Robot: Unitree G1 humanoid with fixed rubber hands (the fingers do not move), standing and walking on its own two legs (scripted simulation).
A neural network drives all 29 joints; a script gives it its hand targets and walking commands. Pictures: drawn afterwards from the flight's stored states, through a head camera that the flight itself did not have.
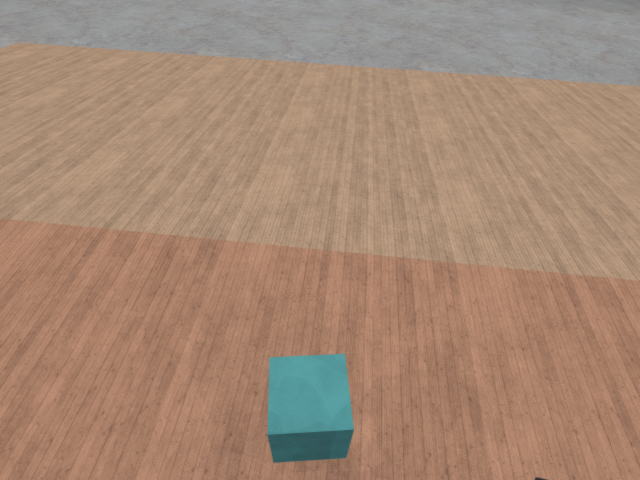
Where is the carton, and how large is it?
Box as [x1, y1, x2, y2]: [268, 354, 353, 462]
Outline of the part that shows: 344,354 269,357 268,438 274,462 338,458 346,456 353,426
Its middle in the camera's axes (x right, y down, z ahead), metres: -0.03 +0.48 +1.10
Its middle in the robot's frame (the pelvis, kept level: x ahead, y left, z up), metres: +0.46 +0.01 -0.66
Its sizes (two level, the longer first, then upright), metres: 0.210 0.200 0.250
